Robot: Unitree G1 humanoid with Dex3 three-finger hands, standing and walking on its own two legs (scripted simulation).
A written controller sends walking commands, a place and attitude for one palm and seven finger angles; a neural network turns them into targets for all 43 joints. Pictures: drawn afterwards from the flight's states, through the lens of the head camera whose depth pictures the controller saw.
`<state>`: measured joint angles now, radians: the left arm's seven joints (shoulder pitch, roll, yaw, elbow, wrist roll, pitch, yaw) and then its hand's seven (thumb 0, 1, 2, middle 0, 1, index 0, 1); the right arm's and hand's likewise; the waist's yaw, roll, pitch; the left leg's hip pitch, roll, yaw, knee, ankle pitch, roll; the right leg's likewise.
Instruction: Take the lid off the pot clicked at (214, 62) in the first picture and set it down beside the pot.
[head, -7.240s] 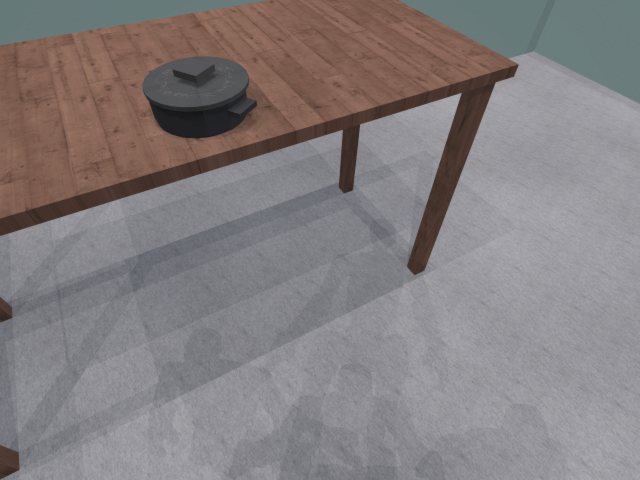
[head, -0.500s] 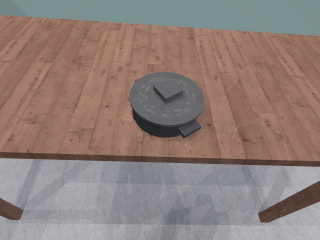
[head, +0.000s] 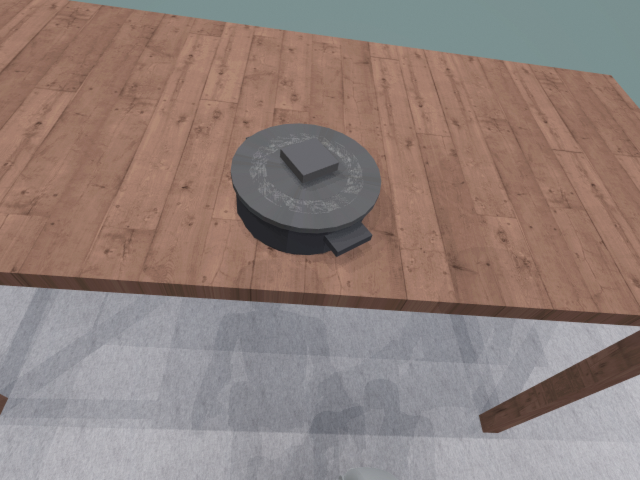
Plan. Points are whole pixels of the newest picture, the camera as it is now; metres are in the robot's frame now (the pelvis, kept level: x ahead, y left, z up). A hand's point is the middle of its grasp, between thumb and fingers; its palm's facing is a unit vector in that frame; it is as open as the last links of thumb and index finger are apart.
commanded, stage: shuffle to correct the standing spot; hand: left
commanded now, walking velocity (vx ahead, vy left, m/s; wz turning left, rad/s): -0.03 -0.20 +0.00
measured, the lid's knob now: (309, 159) +0.45 +0.06 +0.15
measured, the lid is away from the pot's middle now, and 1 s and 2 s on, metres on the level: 0.00 0.00 0.00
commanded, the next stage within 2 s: come to a stop and stand still in 0.16 s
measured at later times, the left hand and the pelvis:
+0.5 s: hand out of the picture +0.05 +0.10 -0.19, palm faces -0.01 -0.99 -0.16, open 7.2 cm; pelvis +0.00 -0.08 -0.01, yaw -1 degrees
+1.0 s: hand out of the picture +0.01 +0.13 -0.17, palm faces +0.01 -0.96 -0.27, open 7.3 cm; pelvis +0.00 -0.07 +0.00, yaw -1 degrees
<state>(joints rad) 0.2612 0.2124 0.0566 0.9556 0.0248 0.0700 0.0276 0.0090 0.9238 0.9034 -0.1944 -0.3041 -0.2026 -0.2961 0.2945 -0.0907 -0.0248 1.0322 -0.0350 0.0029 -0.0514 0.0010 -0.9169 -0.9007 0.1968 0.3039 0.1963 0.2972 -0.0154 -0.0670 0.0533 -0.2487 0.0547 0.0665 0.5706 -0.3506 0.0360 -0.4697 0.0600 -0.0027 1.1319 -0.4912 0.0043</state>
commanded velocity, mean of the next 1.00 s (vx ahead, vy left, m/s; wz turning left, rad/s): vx -0.01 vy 0.00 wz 0.00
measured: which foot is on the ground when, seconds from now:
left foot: down 0.00-0.26, up 0.28-0.42, down 0.44-1.00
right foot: up 0.00-0.22, down 0.24-1.00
